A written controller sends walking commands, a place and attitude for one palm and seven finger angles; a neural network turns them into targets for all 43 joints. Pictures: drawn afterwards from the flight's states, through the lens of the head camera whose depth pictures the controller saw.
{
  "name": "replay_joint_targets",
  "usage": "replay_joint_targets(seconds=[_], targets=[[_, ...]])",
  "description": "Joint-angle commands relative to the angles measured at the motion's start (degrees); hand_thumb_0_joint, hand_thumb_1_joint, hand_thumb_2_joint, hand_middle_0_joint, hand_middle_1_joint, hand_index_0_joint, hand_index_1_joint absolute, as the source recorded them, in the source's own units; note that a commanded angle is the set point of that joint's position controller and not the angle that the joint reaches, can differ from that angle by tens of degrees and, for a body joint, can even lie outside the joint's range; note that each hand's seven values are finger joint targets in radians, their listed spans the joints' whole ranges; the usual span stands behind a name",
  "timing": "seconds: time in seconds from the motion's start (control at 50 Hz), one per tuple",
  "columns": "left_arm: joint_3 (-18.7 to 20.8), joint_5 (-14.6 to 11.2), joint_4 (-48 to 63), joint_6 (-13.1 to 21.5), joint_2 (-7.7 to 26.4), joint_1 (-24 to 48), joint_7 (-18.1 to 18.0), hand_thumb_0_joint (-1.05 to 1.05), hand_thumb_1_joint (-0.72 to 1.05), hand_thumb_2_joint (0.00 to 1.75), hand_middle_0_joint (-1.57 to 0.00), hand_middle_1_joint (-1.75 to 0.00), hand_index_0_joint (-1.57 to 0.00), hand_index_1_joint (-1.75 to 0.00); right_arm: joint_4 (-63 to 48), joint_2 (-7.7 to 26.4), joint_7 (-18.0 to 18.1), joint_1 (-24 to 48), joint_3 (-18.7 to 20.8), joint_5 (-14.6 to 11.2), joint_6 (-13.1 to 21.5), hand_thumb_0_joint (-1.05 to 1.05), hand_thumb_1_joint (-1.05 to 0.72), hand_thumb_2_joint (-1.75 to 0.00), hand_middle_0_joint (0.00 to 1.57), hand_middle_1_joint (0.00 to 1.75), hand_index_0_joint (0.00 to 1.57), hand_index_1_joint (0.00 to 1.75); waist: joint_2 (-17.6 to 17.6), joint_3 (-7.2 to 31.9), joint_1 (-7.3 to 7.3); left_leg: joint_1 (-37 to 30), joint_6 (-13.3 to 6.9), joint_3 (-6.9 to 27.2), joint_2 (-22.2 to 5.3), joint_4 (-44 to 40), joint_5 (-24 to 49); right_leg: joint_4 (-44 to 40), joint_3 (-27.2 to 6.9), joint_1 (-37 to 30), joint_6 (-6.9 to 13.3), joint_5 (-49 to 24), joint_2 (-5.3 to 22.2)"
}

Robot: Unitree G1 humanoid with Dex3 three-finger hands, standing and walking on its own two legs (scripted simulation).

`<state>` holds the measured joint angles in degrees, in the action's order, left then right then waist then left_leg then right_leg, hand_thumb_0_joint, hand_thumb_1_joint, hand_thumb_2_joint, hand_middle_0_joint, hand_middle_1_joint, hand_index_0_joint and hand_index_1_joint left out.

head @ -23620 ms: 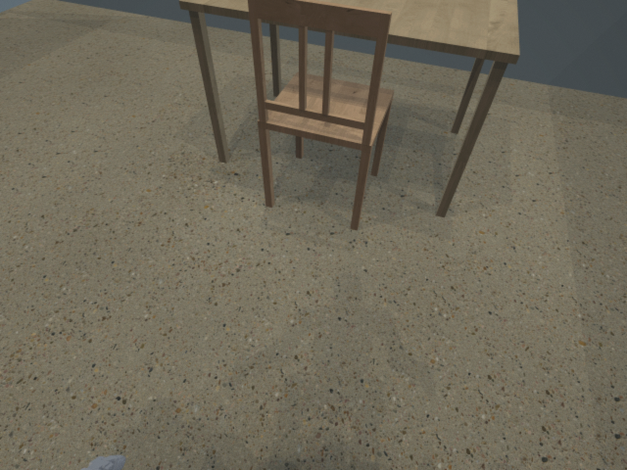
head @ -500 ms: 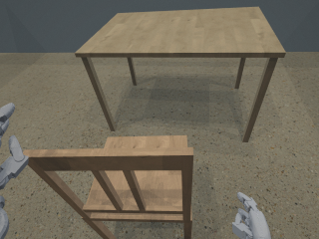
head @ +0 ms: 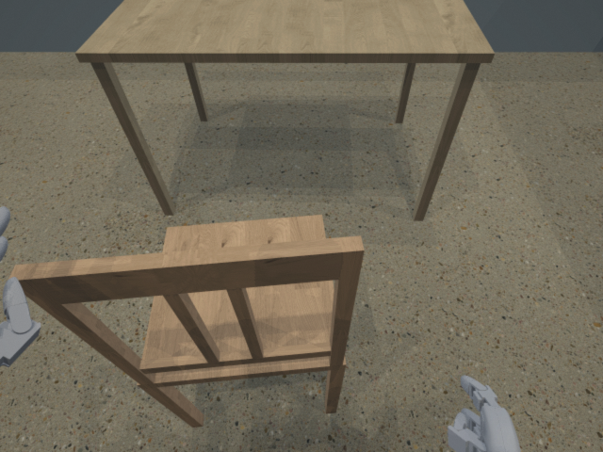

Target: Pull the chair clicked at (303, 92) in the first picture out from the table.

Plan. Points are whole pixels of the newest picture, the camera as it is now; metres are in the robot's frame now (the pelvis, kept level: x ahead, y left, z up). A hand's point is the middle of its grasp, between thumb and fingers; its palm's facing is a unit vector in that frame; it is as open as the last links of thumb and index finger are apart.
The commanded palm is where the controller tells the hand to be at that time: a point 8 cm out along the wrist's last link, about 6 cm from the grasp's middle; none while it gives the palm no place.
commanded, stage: step back with the hand held close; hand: left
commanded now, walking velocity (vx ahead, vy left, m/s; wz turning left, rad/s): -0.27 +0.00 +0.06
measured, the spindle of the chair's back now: (196, 328) +0.31 +0.20 -0.10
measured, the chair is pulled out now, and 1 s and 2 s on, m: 0.60 0.60 0.60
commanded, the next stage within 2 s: stop stepping back and stand still in 1.30 s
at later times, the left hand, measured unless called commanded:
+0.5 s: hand out of the picture +0.15 +0.28 +0.16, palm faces +0.48 -0.73 -0.48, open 7.4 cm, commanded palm +0.09 +0.31 +0.18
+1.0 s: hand out of the picture +0.13 +0.25 +0.18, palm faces +0.47 -0.74 -0.48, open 7.4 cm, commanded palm +0.06 +0.30 +0.18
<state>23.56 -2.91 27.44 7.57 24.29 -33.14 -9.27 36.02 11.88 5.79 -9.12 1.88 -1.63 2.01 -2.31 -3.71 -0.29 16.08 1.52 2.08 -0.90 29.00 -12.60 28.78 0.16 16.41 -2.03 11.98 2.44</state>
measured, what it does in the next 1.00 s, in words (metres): shifts its weight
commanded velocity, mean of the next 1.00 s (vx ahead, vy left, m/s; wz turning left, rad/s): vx -0.36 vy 0.00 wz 0.02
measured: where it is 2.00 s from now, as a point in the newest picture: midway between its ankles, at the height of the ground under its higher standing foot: outside the picture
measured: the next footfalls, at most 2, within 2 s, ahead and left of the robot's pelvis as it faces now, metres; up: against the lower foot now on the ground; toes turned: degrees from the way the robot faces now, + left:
right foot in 1.32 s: -0.10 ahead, -0.16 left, +0.00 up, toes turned +5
left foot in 1.60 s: -0.15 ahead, +0.08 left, +0.00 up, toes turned +4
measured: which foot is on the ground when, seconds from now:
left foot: down 0.00-1.00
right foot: down 0.00-1.00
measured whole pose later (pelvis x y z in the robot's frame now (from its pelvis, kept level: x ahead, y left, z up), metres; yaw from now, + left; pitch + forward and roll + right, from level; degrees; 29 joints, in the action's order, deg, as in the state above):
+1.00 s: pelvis -0.06 -0.01 -0.01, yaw +4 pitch +2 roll -1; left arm 25.0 -1.3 33.5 15.7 24.0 -30.9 -9.7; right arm 38.9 11.2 4.1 -8.8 1.9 0.6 7.3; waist 0.3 -2.4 -0.2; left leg 28.1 0.5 3.8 0.5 45.8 -22.6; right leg 33.9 1.4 24.3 -0.9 11.3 1.8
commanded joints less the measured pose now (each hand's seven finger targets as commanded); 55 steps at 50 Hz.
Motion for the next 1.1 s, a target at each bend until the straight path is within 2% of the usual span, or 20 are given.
replay_joint_targets(seconds=[0.0,0.14,0.18,0.36,0.44,0.52,0.56,0.62,0.68,0.74,0.8,0.84,0.88,0.92,0.98,1.0,1.02,1.04,1.06,1.08], targets=[[7.51,0.21,12.85,3.33,9.5,1.13,-1.77,0.0,0.9,0.9,-0.2,-0.3,-0.2,-0.3,-10.07,6.51,0.45,6.03,1.64,0.14,3.51,0.0,-0.9,-0.9,0.2,0.3,0.2,0.3,-0.64,9.41,-0.78,5.2,-3.03,2.67,-5.06,-5.29,-1.4,-3.43,-2.05,-5.93,1.92,-1.38,3.13],[7.72,0.6,12.17,4.17,9.95,4.63,-2.49,0.0,0.9,0.9,-0.2,-0.3,-0.2,-0.3,-10.18,6.51,0.56,4.46,0.85,0.77,4.32,0.0,-0.9,-0.9,0.2,0.3,0.2,0.3,0.53,5.81,-0.01,7.0,-2.7,3.06,-3.43,-3.74,-14.39,-9.13,-4.43,2.09,2.72,14.91,3.75],[6.96,0.64,12.74,4.46,9.12,4.76,-2.51,0.0,0.9,0.9,-0.2,-0.3,-0.2,-0.3,-10.31,6.85,0.69,4.34,0.61,0.7,4.83,0.0,-0.9,-0.9,0.2,0.3,0.2,0.3,-3.78,5.68,0.03,8.69,-3.29,4.75,-4.83,-6.97,-17.02,-6.76,-2.8,0.75,2.17,15.16,2.24],[8.95,0.99,15.04,6.02,10.17,3.79,-2.35,0.0,0.9,0.9,-0.2,-0.3,-0.2,-0.3,-9.94,7.56,0.26,4.46,1.22,0.61,6.75,0.0,-0.9,-0.9,0.2,0.3,0.2,0.3,-8.22,7.52,-0.46,18.47,-4.9,7.19,-7.35,-10.08,-19.11,1.91,-1.05,-9.65,1.45,5.26,0.34],[9.79,1.21,15.46,7.51,10.37,4.45,-2.19,0.0,0.9,0.9,-0.2,-0.3,-0.2,-0.3,-10.16,7.11,-0.19,3.71,1.38,0.93,7.33,0.0,-0.9,-0.9,0.2,0.3,0.2,0.3,-3.94,7.23,-0.55,20.24,-4.36,5.53,-5.63,-5.41,-19.9,0.66,-3.62,-7.49,2.28,5.93,1.73],[9.68,0.95,15.96,8.4,11.06,4.98,-2.6,0.0,0.9,0.9,-0.2,-0.3,-0.2,-0.3,-8.55,6.93,-0.57,2.96,1.65,1.45,7.57,0.0,-0.9,-0.9,0.2,0.3,0.2,0.3,2.57,7.78,-0.07,10.58,-2.33,3.04,-1.64,4.07,-15.05,-8.27,-8.34,4.01,5.86,11.3,6.78],[10.86,0.66,15.26,8.24,12.12,3.35,-3.15,0.0,0.9,0.9,-0.2,-0.3,-0.2,-0.3,-7.16,7.09,-0.53,3.21,1.86,1.6,7.19,0.0,-0.9,-0.9,0.2,0.3,0.2,0.3,1.36,9.85,0.01,7.34,-2.15,3.45,-1.88,4.38,-10.6,-7.9,-7.73,4.29,6.48,7.84,7.59],[11.2,0.57,17.16,9.18,11.7,3.01,-2.95,0.0,0.9,0.9,-0.2,-0.3,-0.2,-0.3,-7.91,7.08,-0.29,4.06,1.87,1.47,7.39,0.0,-0.9,-0.9,0.2,0.3,0.2,0.3,-1.16,11.0,-0.09,10.18,-3.11,6.5,-4.63,-2.04,-9.15,-3.3,-3.36,0.63,4.15,7.12,3.71],[11.49,0.9,14.68,9.5,9.92,0.71,-2.64,0.0,0.9,0.9,-0.2,-0.3,-0.2,-0.3,-8.67,7.59,0.12,4.84,1.99,0.94,7.86,0.0,-0.9,-0.9,0.2,0.3,0.2,0.3,-10.28,9.71,-0.23,22.57,-5.94,10.47,-9.96,-11.41,-19.92,7.77,-0.09,-8.97,1.83,7.89,-1.32],[11.41,0.86,15.71,10.46,10.43,1.92,-1.79,0.0,0.9,0.9,-0.2,-0.3,-0.2,-0.3,-8.08,7.22,0.08,4.28,2.25,1.12,8.97,0.0,-0.9,-0.9,0.2,0.3,0.2,0.3,-7.36,10.91,-0.43,21.0,-6.49,9.93,-10.16,-7.25,-7.92,10.06,-0.92,-9.96,2.11,-3.17,-1.27],[11.3,0.86,15.72,11.27,10.29,2.67,-1.23,0.0,0.9,0.9,-0.2,-0.3,-0.2,-0.3,-7.34,6.97,-0.2,3.88,2.17,1.32,9.89,0.0,-0.9,-0.9,0.2,0.3,0.2,0.3,-6.59,9.49,-0.39,24.27,-6.45,8.76,-9.38,-5.43,-12.61,9.04,-2.48,-10.67,2.64,-1.55,-0.59],[11.56,0.9,16.21,11.87,11.08,3.22,-1.07,0.0,0.9,0.9,-0.2,-0.3,-0.2,-0.3,-7.32,6.68,-0.63,2.88,2.69,1.35,10.27,0.0,-0.9,-0.9,0.2,0.3,0.2,0.3,1.24,10.68,-0.18,19.01,-3.84,4.26,-3.13,3.52,-17.08,-0.28,-9.8,-3.47,5.38,1.8,4.24],[10.76,0.35,16.72,11.39,11.71,3.25,-1.79,0.0,0.9,0.9,-0.2,-0.3,-0.2,-0.3,-5.74,5.85,-1.26,1.56,2.87,1.89,9.49,0.0,-0.9,-0.9,0.2,0.3,0.2,0.3,7.89,12.29,0.23,10.11,-0.73,0.43,1.84,17.18,-12.92,-11.57,-18.29,4.61,11.05,5.28,14.29],[11.31,0.95,16.69,10.72,12.49,4.23,-2.56,0.0,0.9,0.9,-0.2,-0.3,-0.2,-0.3,-5.32,4.99,-1.69,3.28,2.74,2.2,8.21,0.0,-0.9,-0.9,0.2,0.3,0.2,0.3,12.13,13.75,0.32,6.14,-0.66,1.29,1.74,24.85,-11.1,-12.25,-15.82,5.38,12.87,-2.81,17.75],[12.64,1.04,13.4,10.63,11.63,1.5,-2.49,0.0,0.9,0.9,-0.2,-0.3,-0.2,-0.3,-5.55,3.89,-0.9,4.34,1.6,1.81,6.84,0.0,-0.9,-0.9,0.2,0.3,0.2,0.3,9.84,10.65,0.81,3.22,-1.54,2.02,-0.61,3.85,-6.12,-5.01,-6.69,3.22,8.07,-8.26,11.23],[12.92,1.15,13.83,11.21,11.74,1.33,-2.42,0.0,0.9,0.9,-0.2,-0.3,-0.2,-0.3,-5.61,5.06,-0.42,4.71,2.06,1.77,6.62,0.0,-0.9,-0.9,0.2,0.3,0.2,0.3,3.81,9.92,0.62,3.45,-3.13,4.6,-4.14,-5.49,2.56,0.12,-3.43,2.26,4.91,-6.69,5.86],[12.54,1.24,15.55,12.09,11.16,1.26,-2.03,0.0,0.9,0.9,-0.2,-0.3,-0.2,-0.3,-6.14,6.39,-0.37,4.55,2.83,1.82,6.95,0.0,-0.9,-0.9,0.2,0.3,0.2,0.3,-5.1,10.65,0.43,4.22,-5.86,11.5,-11.99,-9.27,13.18,9.0,-0.01,0.99,2.09,-4.53,0.33],[11.68,0.45,15.7,12.42,10.77,0.82,-1.23,0.0,0.9,0.9,-0.2,-0.3,-0.2,-0.3,-6.1,6.31,-0.73,3.43,3.24,1.72,7.79,0.0,-0.9,-0.9,0.2,0.3,0.2,0.3,-8.1,12.2,0.73,1.9,-8.14,12.26,-16.88,-9.08,24.75,16.78,-0.1,2.97,1.58,7.37,-1.05],[12.83,-0.03,14.16,12.2,11.73,-0.56,-0.94,0.0,0.9,0.9,-0.2,-0.3,-0.2,-0.3,-5.7,6.24,-0.92,3.86,3.54,2.3,8.74,0.0,-0.9,-0.9,0.2,0.3,0.2,0.3,-16.08,14.47,0.92,3.32,-10.58,13.97,-19.56,-11.31,22.85,26.98,-1.81,4.37,1.4,18.18,-1.5],[10.07,-0.55,17.67,12.33,9.26,2.13,-0.61,0.0,0.9,0.9,-0.2,-0.3,-0.2,-0.3,-5.75,5.44,-1.19,2.8,3.06,3.35,9.52,0.0,-0.9,-0.9,0.2,0.3,0.2,0.3,-16.36,12.37,1.25,3.83,-11.85,14.13,-19.75,-9.26,29.56,30.17,-3.4,6.08,1.49,19.35,-1.62]])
